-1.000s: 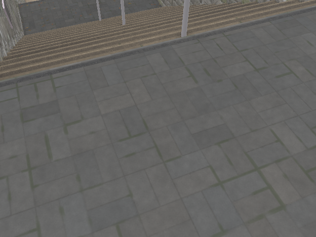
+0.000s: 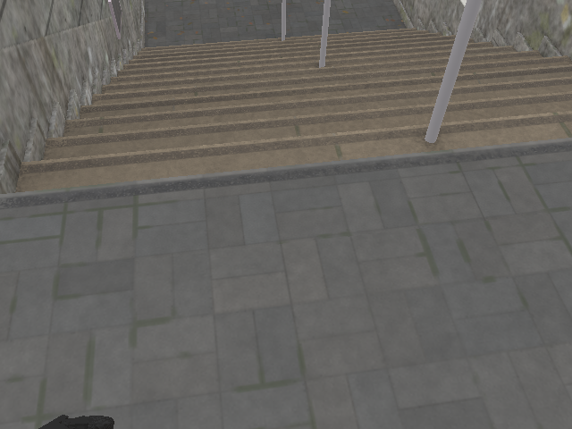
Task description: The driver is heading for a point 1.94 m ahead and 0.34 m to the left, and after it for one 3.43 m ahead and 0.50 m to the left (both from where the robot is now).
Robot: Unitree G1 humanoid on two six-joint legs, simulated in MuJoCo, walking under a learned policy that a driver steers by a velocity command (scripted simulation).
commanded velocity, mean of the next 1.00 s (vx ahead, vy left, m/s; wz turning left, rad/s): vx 0.10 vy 0.00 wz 0.41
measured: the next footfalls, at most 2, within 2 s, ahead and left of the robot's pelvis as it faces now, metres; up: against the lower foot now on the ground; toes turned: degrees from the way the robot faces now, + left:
right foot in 0.18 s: +0.29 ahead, -0.13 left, +0.00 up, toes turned +12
left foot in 0.60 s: +0.15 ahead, +0.10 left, +0.00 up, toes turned +23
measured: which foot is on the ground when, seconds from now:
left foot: down 0.00-0.18, up 0.20-0.58, down 0.60-1.00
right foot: up 0.00-0.16, down 0.18-0.60, up 0.62-0.94, down 0.96-1.00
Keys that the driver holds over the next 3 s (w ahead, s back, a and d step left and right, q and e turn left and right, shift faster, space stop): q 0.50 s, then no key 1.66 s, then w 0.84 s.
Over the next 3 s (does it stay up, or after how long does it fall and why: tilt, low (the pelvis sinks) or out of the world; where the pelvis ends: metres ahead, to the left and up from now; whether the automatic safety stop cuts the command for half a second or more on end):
stays up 0.43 0.12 0.00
